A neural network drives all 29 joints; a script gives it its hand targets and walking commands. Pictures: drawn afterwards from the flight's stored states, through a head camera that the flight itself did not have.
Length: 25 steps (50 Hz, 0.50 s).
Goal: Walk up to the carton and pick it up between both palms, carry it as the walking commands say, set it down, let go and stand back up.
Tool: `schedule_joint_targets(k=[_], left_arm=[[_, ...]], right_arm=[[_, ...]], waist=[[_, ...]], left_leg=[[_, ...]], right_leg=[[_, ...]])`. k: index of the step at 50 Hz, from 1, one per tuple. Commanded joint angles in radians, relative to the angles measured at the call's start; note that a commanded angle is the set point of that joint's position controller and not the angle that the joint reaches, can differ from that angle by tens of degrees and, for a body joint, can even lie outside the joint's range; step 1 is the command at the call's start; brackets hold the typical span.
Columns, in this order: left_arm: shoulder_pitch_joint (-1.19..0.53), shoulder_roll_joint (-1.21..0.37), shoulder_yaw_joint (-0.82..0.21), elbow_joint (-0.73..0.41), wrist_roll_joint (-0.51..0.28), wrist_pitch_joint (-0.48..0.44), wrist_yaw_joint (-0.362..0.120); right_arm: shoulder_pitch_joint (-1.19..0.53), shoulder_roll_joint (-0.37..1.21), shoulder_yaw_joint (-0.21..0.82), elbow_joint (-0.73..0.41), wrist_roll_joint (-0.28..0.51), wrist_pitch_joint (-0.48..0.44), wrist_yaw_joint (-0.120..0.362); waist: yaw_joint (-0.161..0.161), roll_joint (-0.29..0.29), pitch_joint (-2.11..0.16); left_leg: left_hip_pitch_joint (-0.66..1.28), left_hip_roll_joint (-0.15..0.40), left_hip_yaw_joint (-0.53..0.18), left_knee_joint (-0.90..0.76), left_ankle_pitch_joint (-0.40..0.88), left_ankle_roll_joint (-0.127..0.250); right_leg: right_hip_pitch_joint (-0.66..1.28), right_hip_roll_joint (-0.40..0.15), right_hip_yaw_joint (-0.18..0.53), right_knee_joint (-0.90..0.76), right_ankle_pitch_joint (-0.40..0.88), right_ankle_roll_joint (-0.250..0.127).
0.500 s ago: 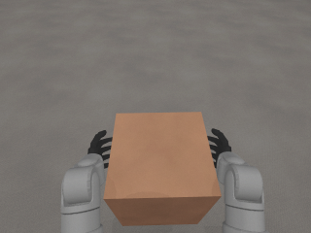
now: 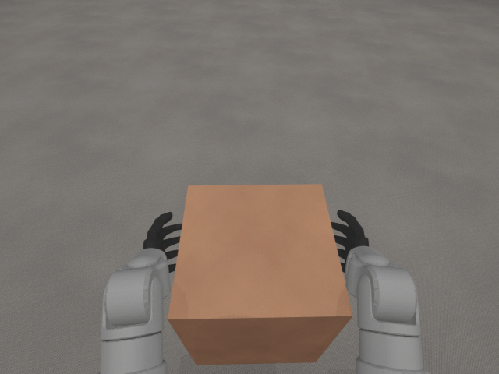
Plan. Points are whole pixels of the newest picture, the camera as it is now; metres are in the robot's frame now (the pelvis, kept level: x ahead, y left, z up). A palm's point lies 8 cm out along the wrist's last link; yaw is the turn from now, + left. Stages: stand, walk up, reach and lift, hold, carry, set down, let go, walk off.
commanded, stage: carry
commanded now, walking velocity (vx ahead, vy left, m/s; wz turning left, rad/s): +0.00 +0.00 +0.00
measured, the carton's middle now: (255, 279) +0.27 +0.00 +0.02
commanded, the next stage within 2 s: hold in 1.10 s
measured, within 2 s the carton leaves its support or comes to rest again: neither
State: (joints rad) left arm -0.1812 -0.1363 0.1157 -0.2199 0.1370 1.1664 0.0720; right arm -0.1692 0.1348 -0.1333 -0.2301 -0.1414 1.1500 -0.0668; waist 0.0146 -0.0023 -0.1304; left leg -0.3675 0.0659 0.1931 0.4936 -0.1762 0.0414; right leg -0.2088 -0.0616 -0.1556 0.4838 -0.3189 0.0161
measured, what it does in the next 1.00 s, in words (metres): stands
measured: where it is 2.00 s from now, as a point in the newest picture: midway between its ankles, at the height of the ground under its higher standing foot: outside the picture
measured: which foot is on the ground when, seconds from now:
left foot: down 0.00-1.00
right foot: down 0.00-1.00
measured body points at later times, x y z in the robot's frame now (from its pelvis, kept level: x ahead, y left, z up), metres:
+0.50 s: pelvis -0.01 +0.00 +0.00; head -0.03 +0.00 +0.45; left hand +0.27 +0.15 +0.07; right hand +0.27 -0.15 +0.07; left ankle +0.05 +0.10 -0.74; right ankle -0.05 -0.12 -0.74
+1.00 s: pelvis -0.01 +0.00 +0.00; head -0.03 +0.00 +0.45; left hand +0.27 +0.15 +0.06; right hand +0.27 -0.16 +0.07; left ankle +0.05 +0.10 -0.74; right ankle -0.05 -0.12 -0.74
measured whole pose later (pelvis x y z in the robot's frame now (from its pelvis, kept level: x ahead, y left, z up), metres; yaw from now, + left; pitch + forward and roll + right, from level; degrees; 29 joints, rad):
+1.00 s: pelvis -0.01 +0.00 +0.00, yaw +0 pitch +3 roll -1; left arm -0.17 -0.13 0.11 -0.16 0.14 1.08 0.06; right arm -0.14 0.13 -0.13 -0.19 -0.15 1.06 -0.06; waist 0.02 0.00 -0.13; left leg -0.39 0.07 0.19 0.49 -0.16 0.04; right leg -0.24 -0.06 -0.14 0.51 -0.31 0.01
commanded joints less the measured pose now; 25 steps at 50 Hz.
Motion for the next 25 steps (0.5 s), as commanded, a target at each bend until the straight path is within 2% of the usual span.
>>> schedule_joint_targets(k=[1, 25], left_arm=[[-0.466, -0.874, -0.659, -0.062, -0.371, -0.021, -0.251], [-0.442, -0.849, -0.636, -0.038, -0.346, -0.074, -0.248]], right_arm=[[-0.441, 0.884, 0.65, -0.034, 0.353, -0.006, 0.242], [-0.413, 0.857, 0.628, -0.016, 0.328, -0.06, 0.239]], waist=[[0.0, 0.007, -0.183], [0.0, 0.008, -0.194]], left_leg=[[0.158, 0.109, -0.137, -0.067, 0.138, -0.008], [0.151, 0.114, -0.139, -0.07, 0.136, -0.009]], right_leg=[[-0.033, -0.095, 0.095, -0.09, 0.123, -0.031], [-0.047, -0.093, 0.104, -0.077, 0.124, -0.031]])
